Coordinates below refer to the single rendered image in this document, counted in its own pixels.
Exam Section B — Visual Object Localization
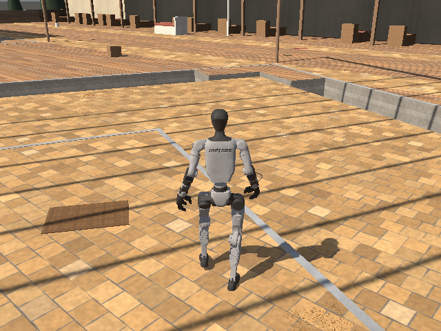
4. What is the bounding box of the robot right hand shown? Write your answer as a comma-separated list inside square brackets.
[244, 186, 260, 199]

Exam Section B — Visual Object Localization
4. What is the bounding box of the robot right upper arm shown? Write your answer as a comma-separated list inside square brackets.
[234, 139, 254, 176]

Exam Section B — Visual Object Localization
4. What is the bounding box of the robot right forearm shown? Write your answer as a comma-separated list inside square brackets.
[247, 165, 259, 189]

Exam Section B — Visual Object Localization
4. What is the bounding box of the right robot shin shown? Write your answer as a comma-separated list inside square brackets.
[229, 235, 242, 282]

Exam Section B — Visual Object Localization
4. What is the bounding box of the robot left hand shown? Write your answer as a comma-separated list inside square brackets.
[176, 194, 192, 211]

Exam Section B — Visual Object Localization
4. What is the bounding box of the robot left upper arm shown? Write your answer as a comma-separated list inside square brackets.
[187, 139, 206, 178]

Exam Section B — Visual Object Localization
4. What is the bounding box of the humanoid robot torso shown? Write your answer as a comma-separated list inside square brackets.
[204, 136, 236, 207]

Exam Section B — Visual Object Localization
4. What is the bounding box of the robot left forearm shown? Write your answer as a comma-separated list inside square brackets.
[178, 167, 194, 197]

